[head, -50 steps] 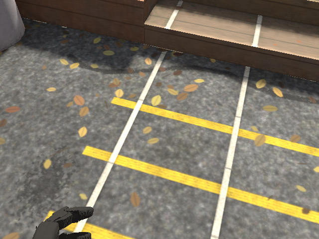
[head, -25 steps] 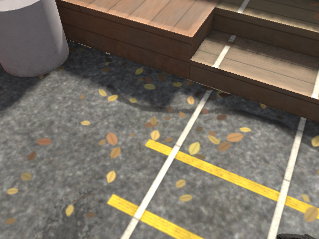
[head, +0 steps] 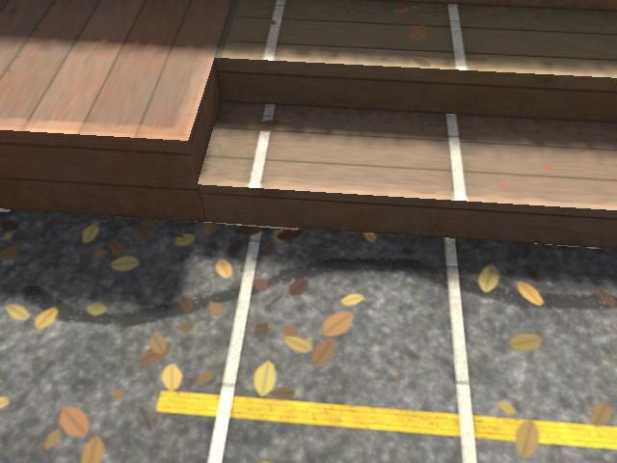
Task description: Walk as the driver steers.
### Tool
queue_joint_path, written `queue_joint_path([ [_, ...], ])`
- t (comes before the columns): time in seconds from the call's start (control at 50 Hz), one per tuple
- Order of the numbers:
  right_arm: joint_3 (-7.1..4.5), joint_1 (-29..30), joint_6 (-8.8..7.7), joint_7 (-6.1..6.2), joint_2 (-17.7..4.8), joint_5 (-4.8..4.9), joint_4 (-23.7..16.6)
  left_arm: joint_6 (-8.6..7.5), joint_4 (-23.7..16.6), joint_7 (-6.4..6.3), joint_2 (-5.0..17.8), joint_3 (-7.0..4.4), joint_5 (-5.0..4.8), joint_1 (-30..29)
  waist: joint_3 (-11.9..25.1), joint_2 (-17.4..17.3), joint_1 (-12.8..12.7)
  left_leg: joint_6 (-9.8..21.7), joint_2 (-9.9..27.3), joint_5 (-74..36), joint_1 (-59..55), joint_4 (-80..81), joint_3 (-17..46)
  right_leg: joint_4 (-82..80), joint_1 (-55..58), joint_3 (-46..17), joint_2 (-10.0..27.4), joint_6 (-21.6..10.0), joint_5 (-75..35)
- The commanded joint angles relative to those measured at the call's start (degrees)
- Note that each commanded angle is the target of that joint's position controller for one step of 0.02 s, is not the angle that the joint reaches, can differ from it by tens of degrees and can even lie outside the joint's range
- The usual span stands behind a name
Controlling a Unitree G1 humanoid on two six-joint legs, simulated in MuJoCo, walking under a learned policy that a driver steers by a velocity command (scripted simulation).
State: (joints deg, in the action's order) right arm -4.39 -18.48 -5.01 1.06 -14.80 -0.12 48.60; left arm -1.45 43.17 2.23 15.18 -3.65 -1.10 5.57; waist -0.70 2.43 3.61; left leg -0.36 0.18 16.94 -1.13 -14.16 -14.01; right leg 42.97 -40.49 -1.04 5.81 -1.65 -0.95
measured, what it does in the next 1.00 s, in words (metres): walks ahead, turning right: right foot, then left foot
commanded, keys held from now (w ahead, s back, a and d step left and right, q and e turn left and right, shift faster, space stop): w+e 0.48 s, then w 0.22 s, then no key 0.30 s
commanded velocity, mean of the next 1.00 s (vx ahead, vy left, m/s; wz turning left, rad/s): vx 0.43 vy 0.00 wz -0.40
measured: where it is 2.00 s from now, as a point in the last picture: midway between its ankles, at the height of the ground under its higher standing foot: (370, 392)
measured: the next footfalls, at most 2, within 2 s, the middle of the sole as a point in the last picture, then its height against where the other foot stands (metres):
right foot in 0.12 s outside the picture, level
left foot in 0.60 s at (307, 428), level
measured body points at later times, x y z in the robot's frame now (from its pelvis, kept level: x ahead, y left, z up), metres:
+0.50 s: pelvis +0.28 -0.06 +0.00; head +0.31 -0.08 +0.45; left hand +0.41 +0.21 -0.10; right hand +0.45 -0.35 -0.07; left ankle +0.51 +0.06 -0.69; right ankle +0.19 -0.12 -0.74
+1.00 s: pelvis +0.52 -0.11 +0.00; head +0.55 -0.12 +0.45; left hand +0.75 +0.05 -0.11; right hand +0.42 -0.35 -0.13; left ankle +0.52 +0.01 -0.74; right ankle +0.56 -0.23 -0.72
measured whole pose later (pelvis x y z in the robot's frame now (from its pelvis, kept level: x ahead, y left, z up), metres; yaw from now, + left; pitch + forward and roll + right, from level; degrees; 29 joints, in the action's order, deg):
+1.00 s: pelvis +0.52 -0.11 +0.00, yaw -23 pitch +0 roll +1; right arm -2.0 -20.4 -3.1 -0.8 -13.9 -0.4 51.8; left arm -1.5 44.0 0.8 13.8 -1.0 1.7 9.0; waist -3.0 1.8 3.5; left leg 1.3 -2.3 15.6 6.1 -21.3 -1.2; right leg 33.3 -24.5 -0.2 -0.3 -1.5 8.3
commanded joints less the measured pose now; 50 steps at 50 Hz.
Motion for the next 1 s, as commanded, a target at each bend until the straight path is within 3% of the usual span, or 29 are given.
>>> queue_joint_path([
  [0.02,-2.76,1.1,0.29,0.41,-10.6,1.02,-2.7,-0.63,-6.2,1.09,2.5,-0.25,-0.05,-6.6,-4.0,-5.4,-0.3,8.0,17.4,-25.2,-1.6,2.6,3.7,-4.2,-0.9,2.4,-0.4,-1.9,3.6],
  [0.08,-3.44,2.4,1.58,0.72,-13.1,1.79,-2.9,-0.35,-6.4,1.26,5.5,-1.88,-0.18,-1.3,0.7,-8.3,-4.5,6.1,17.1,-51.5,-4.0,-9.5,1.3,-5.3,10.4,7.5,-6.0,-5.4,13.0],
  [0.1,-3.38,3.6,2.11,0.8,-13.4,2.02,-3.1,-0.34,-4.5,1.03,7.8,-3.33,-0.44,6.7,4.7,-7.7,-9.3,4.7,15.2,-55.9,-1.8,-20.3,-0.3,-8.9,21.2,8.9,-9.0,-7.2,11.4],
  [0.12,-2.72,3.0,2.0,1.02,-12.0,1.37,-3.5,-0.02,-1.7,0.07,12.2,-5.52,-0.46,16.8,10.0,-5.0,-13.5,2.1,12.8,-46.2,9.1,-35.8,-0.8,-10.7,38.8,4.4,-8.7,-9.6,8.4],
  [0.14,-0.15,-1.5,0.88,0.43,-3.3,-1.67,-6.4,0.09,-1.2,-0.9,19.2,-6.66,-0.96,17.8,13.2,11.9,-7.8,-1.7,3.6,7.4,34.9,-57.1,1.3,-12.5,58.1,-23.5,6.4,-18.0,8.2],
  [0.16,0.57,1.0,-1.92,-0.35,-4.7,0.51,-8.4,-0.82,-3.7,-0.58,18.0,-5.72,-0.25,19.4,24.5,10.4,-9.2,-2.2,-2.8,18.7,45.7,-68.3,16.4,-24.3,66.5,-48.6,13.8,-25.7,20.2],
  [0.18,-0.4,8.1,-3.47,-0.98,-8.6,3.0,-9.8,-1.43,-3.3,-0.51,13.6,-4.62,0.39,18.6,18.1,4.4,-11.6,-0.7,0.5,13.0,51.7,-68.7,19.2,-26.7,63.8,-41.8,12.4,-21.6,17.7],
  [0.2,-0.03,9.7,-4.14,-0.86,-8.2,2.73,-10.3,-1.92,-3.5,-0.66,11.3,-3.99,-0.07,15.5,12.4,1.6,-9.8,0.5,3.1,7.9,51.4,-64.3,19.0,-26.0,55.9,-34.2,10.2,-19.4,13.8],
  [0.22,-0.19,9.7,-4.13,-0.33,-8.2,1.0,-9.5,-2.08,-4.4,-0.71,9.0,-3.23,-0.29,10.7,8.5,-2.2,-6.8,0.4,5.5,4.5,47.0,-59.3,19.0,-25.9,46.4,-28.0,7.9,-17.4,8.3],
  [0.24,-0.79,8.9,-3.57,-0.14,-9.2,-0.06,-9.3,-2.17,-5.5,-0.89,7.3,-2.6,0.15,7.6,6.8,-1.7,-4.6,0.1,6.7,2.7,42.1,-55.6,19.2,-26.9,39.4,-24.0,6.1,-16.7,3.0],
  [0.26,-1.03,8.2,-2.76,-0.29,-9.1,-0.26,-9.4,-2.19,-6.2,-1.07,7.0,-2.39,0.59,6.5,5.9,-1.1,-3.2,-0.2,7.1,1.6,39.2,-53.7,19.2,-28.2,35.3,-22.5,5.0,-16.5,1.1],
  [0.3,-0.77,8.2,-1.58,-0.34,-7.5,-0.61,-10.0,-2.45,-6.1,-1.62,7.9,-2.64,0.32,7.0,4.3,-1.4,-2.4,-1.5,6.9,0.3,38.0,-48.3,18.1,-29.6,30.7,-19.5,3.9,-16.6,-3.3],
  [0.4,0.77,18.0,-1.21,-0.85,-4.1,-0.79,-12.9,-1.9,-5.0,-3.06,9.8,-3.24,-0.24,10.9,1.4,0.8,-5.7,-3.3,2.9,-17.6,34.5,-26.9,16.2,-28.9,24.8,-12.7,-1.4,-12.6,-1.7],
  [0.48,0.58,23.6,-1.86,-1.9,-5.3,0.49,-14.7,-1.3,-3.8,-3.14,9.8,-3.26,-0.57,14.7,0.9,2.4,-8.2,-2.7,0.2,-20.9,31.2,-17.6,17.0,-25.8,27.4,-17.0,-0.1,-11.3,4.5],
  [0.56,-0.38,20.3,-2.87,-2.78,-7.3,0.43,-14.2,-0.95,-3.2,-3.38,9.0,-3.05,-0.09,15.3,1.6,4.8,-6.4,0.7,0.2,-15.0,27.5,-13.4,16.6,-19.6,34.5,-21.1,3.0,-9.5,1.8],
  [0.58,0.87,13.4,-1.07,-2.46,-5.2,-4.29,-11.6,-1.38,-2.6,-2.59,10.7,-3.06,4.08,17.4,3.3,6.0,-5.4,1.3,-1.4,-10.6,20.5,-13.6,12.6,-15.5,34.4,-18.4,-0.4,-7.3,-7.5],
  [0.6,0.08,7.2,-1.05,-1.86,-7.1,-5.12,-10.5,-1.99,-2.4,-2.23,8.1,-2.63,3.63,18.0,5.9,3.3,-2.4,3.4,1.3,-8.9,11.2,-13.5,15.9,-5.7,31.6,-16.1,-3.5,-5.5,-11.8],
  [0.62,-0.79,-1.2,-1.09,-1.03,-12.0,-5.27,-10.4,-2.52,-4.3,-1.95,5.4,-1.73,2.03,18.7,14.1,-5.1,1.1,7.1,13.1,-4.0,-2.8,-12.6,31.0,10.1,23.1,-11.3,-7.5,-3.4,-2.2],
  [0.64,-2.82,-4.1,0.03,-1.22,-18.4,-4.21,-8.2,-2.45,-4.6,-1.79,4.8,-1.93,1.34,24.8,19.1,-22.9,-1.2,14.5,23.2,-2.1,-12.1,-4.5,56.0,24.3,8.7,-4.9,-15.4,-1.2,30.3],
  [0.66,-1.83,-1.2,0.78,-1.65,-13.2,-2.25,-8.9,-1.75,-2.8,-2.19,8.0,-2.08,3.06,21.8,12.9,-12.3,-1.5,13.6,22.1,6.4,-8.7,-3.5,56.8,29.5,2.6,-8.6,-11.4,-2.0,29.7],
  [0.68,-0.87,1.8,0.91,-1.66,-9.5,-1.71,-9.2,-1.84,-3.3,-1.67,7.8,-1.95,3.05,16.2,6.8,-6.3,-1.1,12.3,19.4,5.0,-2.0,-2.6,47.7,28.9,3.1,-8.6,-9.9,-1.9,24.6],
  [0.7,-0.13,3.6,0.95,-1.74,-7.4,-1.93,-8.7,-1.89,-3.8,-1.22,7.1,-1.6,3.08,13.3,4.2,-4.8,-1.9,10.6,16.5,0.2,2.3,-1.5,41.0,25.3,4.6,-8.0,-8.0,-1.9,21.5],
  [0.72,0.36,4.0,0.73,-1.57,-6.2,-1.77,-7.8,-1.52,-4.1,-0.88,6.5,-1.46,3.66,11.7,1.6,-6.8,-2.6,10.2,14.4,-11.9,5.2,-1.2,35.8,22.5,5.8,-7.0,-7.2,-1.3,21.2],
  [0.76,0.6,2.5,-0.33,-1.92,-5.9,-1.24,-5.8,-0.57,-2.7,-0.84,5.5,-1.12,3.9,14.1,2.7,-8.4,-4.0,10.5,12.8,-37.6,7.1,-3.2,28.8,20.2,10.7,-5.1,-7.5,0.3,22.4],
  [0.8,0.55,1.2,-1.1,-2.12,-6.6,-0.75,-4.1,-0.25,-2.2,-1.03,4.5,-0.7,3.59,14.4,4.1,-8.6,-4.9,11.3,12.5,-50.6,6.0,-3.9,24.4,16.6,11.2,-3.5,-7.9,1.2,21.7],
  [0.88,0.82,1.4,0.0,-1.87,-6.6,-0.57,-2.1,-0.06,-2.2,-0.88,2.0,1.04,2.91,9.5,3.9,-11.6,-4.0,9.9,9.5,-51.6,8.1,-3.0,17.9,1.7,16.2,1.1,-6.5,1.7,14.9],
  [0.92,0.77,-0.3,0.76,-1.86,-6.9,-0.51,-0.8,-0.08,-2.0,-1.12,2.1,1.46,2.57,7.2,4.2,-12.0,-2.7,9.0,9.2,-49.8,8.1,-3.9,17.2,-3.6,19.4,2.5,-7.0,1.3,11.4],
  [0.96,0.75,-1.2,1.26,-1.76,-7.1,-0.36,0.4,-0.35,-1.4,-1.59,2.5,1.6,2.5,6.7,3.8,-11.1,-2.4,8.5,9.9,-46.2,7.9,-5.6,18.2,-7.9,22.1,2.6,-7.0,0.4,9.2],
  [1.0,0.9,-0.1,1.68,-1.38,-7.0,0.32,0.9,-0.99,-0.1,-2.18,2.5,1.64,3.05,8.7,3.0,-8.1,-4.4,6.6,9.5,-37.9,10.1,-9.3,18.9,-16.7,28.9,2.1,-7.0,-1.1,3.4],
])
